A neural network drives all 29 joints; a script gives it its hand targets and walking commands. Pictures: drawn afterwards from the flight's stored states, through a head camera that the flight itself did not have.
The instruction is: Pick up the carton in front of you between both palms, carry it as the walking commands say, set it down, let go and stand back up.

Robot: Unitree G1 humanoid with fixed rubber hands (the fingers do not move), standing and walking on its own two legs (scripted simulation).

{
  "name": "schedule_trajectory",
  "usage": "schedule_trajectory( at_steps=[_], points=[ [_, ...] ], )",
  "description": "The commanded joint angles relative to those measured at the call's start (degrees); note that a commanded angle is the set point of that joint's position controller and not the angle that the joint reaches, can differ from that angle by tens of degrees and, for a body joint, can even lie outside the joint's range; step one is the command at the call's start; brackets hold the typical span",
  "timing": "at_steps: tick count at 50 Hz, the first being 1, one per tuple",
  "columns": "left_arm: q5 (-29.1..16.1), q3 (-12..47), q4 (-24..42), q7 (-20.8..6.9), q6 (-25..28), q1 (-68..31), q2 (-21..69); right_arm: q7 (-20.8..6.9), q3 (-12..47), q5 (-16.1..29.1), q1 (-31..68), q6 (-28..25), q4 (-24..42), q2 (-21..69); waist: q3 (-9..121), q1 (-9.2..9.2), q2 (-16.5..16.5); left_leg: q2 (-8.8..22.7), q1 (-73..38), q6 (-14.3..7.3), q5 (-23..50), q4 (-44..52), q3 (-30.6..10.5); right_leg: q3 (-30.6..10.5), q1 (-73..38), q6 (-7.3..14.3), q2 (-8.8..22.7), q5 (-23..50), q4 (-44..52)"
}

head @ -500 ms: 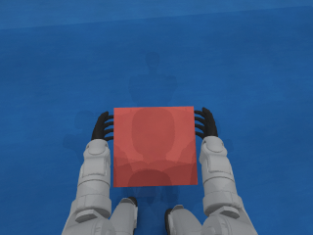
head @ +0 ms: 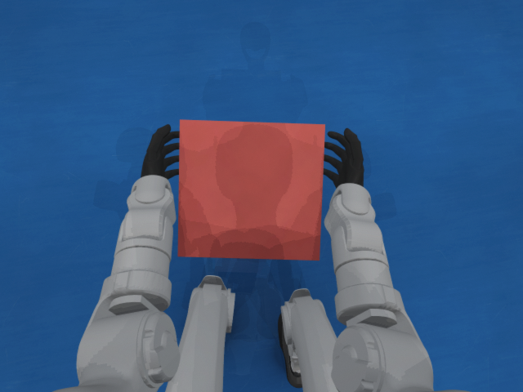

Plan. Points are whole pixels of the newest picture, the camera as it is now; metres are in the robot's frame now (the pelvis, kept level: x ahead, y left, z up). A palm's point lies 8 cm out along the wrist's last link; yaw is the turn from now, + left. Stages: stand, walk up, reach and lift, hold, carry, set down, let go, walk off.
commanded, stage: set down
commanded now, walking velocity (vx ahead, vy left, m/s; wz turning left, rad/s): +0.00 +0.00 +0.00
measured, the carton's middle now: (252, 188) +0.44 +0.04 -0.18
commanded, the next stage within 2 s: none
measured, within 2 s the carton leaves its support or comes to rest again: rests again in 1.70 s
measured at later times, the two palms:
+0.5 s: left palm (169, 188) +0.45 +0.21 -0.25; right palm (311, 194) +0.45 -0.08 -0.22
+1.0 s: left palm (178, 188) +0.47 +0.21 -0.35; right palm (300, 198) +0.47 -0.08 -0.34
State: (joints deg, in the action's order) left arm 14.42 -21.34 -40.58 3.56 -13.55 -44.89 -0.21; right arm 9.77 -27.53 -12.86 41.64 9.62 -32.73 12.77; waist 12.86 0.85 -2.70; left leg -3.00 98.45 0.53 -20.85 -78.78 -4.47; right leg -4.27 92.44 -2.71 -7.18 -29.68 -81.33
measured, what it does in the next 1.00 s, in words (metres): lowers itself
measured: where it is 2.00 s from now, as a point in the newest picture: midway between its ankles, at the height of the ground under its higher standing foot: (252, 350)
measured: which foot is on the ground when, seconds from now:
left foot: down 0.00-1.00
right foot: down 0.00-1.00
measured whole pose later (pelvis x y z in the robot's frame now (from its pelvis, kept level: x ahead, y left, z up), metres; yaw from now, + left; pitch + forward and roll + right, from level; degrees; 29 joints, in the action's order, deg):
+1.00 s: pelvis -0.03 +0.00 -0.20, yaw -5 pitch +42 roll -4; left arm 1.8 -11.3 -60.0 2.3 -10.1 -73.0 -16.7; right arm 15.1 -22.8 -3.0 67.1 6.7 -47.0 2.7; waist -6.5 4.5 -4.5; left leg -3.0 133.1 1.4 -26.9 -118.5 -4.0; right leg -3.3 126.7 -7.1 -14.1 -37.1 -121.3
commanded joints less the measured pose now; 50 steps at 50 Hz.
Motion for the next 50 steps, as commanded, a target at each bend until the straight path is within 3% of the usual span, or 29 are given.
schedule_trajectory(
  at_steps=[1,18,31,41,46,50],
  points=[
    [-6.7,28.4,-0.5,-14.8,2.8,-31.7,49.6,-14.5,31.5,4.4,31.5,0.4,-7.7,47.0,45.5,1.67,5.0,-4.4,-40.0,0.3,9.5,2.6,3.8,5.4,-3.3,-0.2,-5.1,7.0,5.6],
    [-11.8,30.6,-0.3,-12.4,4.6,-43.7,42.0,-11.2,31.7,8.2,42.8,-1.2,-8.5,43.0,52.0,3.57,6.7,-4.3,-30.5,1.2,9.0,-11.9,5.1,7.7,9.0,-0.6,-6.4,5.0,-11.0],
    [-13.9,27.6,-5.4,-12.8,5.7,-51.7,34.2,-9.1,29.2,9.4,51.2,-2.0,-11.3,38.6,49.7,5.07,5.3,-3.3,-19.8,0.7,7.5,-21.6,6.2,8.6,13.5,-0.8,-6.5,3.9,-20.7],
    [-16.8,27.5,-7.6,-13.4,6.9,-58.2,29.1,-8.4,29.6,12.8,57.9,-2.8,-12.5,35.8,49.4,6.47,4.5,-2.2,-15.9,0.3,10.1,-28.9,6.8,9.2,15.1,-0.8,-6.5,5.5,-27.9],
    [-17.3,26.4,-8.8,-14.4,6.9,-56.8,29.0,-9.0,31.2,12.9,57.6,-2.4,-13.1,37.9,45.2,7.93,-0.6,-2.2,-12.6,-0.6,12.3,-30.4,6.4,9.8,16.7,-0.9,-6.8,6.1,-29.3],
    [-16.0,23.6,-12.3,-14.7,6.9,-54.5,28.0,-9.6,29.8,12.0,56.0,-2.6,-15.2,37.5,40.7,8.66,-2.3,-2.1,-10.2,-1.1,12.7,-31.3,6.2,9.7,19.1,-1.1,-6.8,5.6,-29.8]
  ],
)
